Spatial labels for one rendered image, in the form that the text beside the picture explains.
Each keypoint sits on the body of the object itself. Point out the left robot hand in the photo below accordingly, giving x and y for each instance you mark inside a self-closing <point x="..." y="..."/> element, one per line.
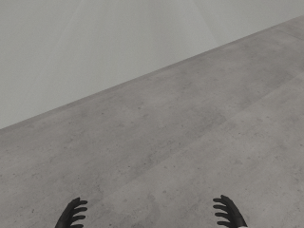
<point x="66" y="219"/>

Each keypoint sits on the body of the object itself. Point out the right robot hand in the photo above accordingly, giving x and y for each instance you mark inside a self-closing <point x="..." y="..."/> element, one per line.
<point x="234" y="216"/>

